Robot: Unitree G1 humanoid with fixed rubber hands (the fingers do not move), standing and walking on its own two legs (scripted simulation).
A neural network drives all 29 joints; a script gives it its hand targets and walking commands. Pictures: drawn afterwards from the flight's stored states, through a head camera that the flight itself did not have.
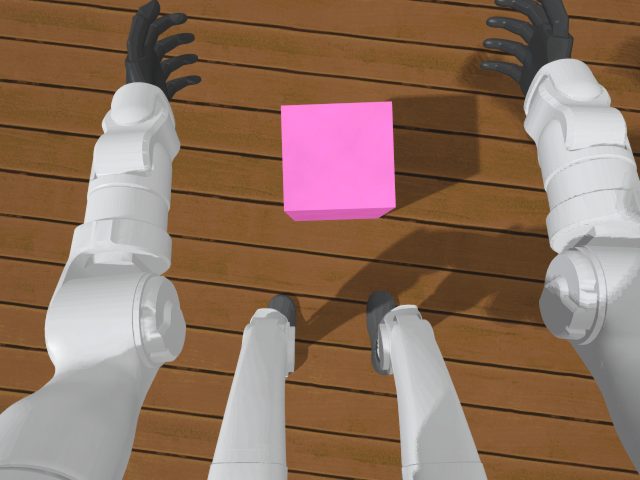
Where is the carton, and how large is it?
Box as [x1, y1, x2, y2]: [281, 101, 395, 220]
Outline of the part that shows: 391,101 281,106 284,210 294,220 373,218 379,217 395,206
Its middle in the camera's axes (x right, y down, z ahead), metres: +0.03 -0.16 +0.86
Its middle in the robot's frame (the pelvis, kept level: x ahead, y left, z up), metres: +0.52 -0.01 -0.53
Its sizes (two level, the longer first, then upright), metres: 0.210 0.200 0.250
